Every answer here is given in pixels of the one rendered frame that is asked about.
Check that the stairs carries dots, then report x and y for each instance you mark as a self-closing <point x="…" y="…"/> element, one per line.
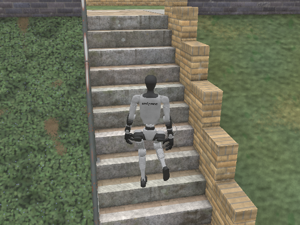
<point x="123" y="50"/>

